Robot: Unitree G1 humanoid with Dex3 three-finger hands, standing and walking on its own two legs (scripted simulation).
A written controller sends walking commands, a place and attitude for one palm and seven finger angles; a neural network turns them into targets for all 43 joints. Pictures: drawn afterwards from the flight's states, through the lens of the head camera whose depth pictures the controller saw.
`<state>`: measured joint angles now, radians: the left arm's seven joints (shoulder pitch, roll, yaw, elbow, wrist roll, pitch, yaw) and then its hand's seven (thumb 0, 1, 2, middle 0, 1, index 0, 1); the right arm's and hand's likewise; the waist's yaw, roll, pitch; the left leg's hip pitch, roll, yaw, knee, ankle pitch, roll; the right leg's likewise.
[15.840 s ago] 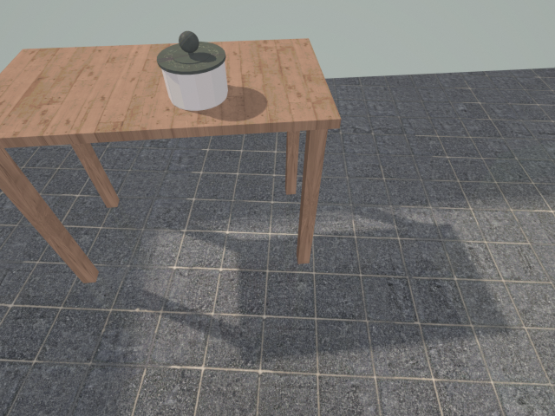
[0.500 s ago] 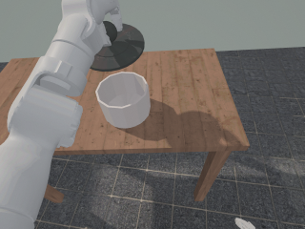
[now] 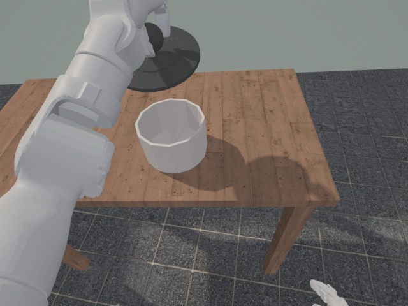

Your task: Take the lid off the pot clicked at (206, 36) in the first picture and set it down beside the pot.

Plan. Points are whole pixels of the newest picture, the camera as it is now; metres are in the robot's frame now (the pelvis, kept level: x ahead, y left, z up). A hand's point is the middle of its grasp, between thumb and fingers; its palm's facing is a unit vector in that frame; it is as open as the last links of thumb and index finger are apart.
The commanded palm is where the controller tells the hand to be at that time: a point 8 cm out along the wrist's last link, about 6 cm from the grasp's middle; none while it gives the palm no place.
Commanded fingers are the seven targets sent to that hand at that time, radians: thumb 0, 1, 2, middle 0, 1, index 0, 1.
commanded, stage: move the lid sideways beside the pot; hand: left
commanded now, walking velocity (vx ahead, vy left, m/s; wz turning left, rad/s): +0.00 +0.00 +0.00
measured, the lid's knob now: (149, 38) +0.52 +0.07 +0.27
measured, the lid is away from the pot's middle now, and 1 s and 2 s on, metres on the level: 0.02 0.15 0.26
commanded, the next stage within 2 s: lower the lid onto the table in 1.98 s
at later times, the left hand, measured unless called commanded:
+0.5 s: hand (97, 43) +0.48 +0.15 +0.29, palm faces -0.18 -0.02 -0.98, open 8.1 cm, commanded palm +0.47 +0.16 +0.35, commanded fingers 0.00 0.62 1.02 -0.83 -1.06 -0.79 -1.03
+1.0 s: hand (64, 46) +0.48 +0.21 +0.29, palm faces -0.19 -0.03 -0.98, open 8.1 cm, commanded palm +0.47 +0.21 +0.35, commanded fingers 0.00 0.62 1.02 -0.83 -1.06 -0.79 -1.03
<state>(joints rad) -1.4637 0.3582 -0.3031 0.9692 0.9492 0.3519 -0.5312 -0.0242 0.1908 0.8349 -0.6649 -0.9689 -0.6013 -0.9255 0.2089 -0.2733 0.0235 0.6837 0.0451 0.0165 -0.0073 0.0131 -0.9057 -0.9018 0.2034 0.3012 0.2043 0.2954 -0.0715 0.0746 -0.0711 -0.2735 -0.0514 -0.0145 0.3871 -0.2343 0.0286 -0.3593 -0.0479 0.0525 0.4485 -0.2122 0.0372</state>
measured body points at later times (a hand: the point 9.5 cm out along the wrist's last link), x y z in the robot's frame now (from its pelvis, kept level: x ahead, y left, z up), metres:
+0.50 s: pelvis -0.01 +0.00 +0.00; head +0.02 -0.02 +0.45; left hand +0.49 +0.15 +0.34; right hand +0.08 -0.26 -0.13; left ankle -0.03 +0.11 -0.74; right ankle +0.00 -0.14 -0.74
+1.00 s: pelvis +0.00 +0.01 +0.00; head +0.04 -0.01 +0.45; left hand +0.49 +0.21 +0.34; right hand +0.09 -0.26 -0.12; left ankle -0.03 +0.11 -0.74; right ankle +0.00 -0.14 -0.74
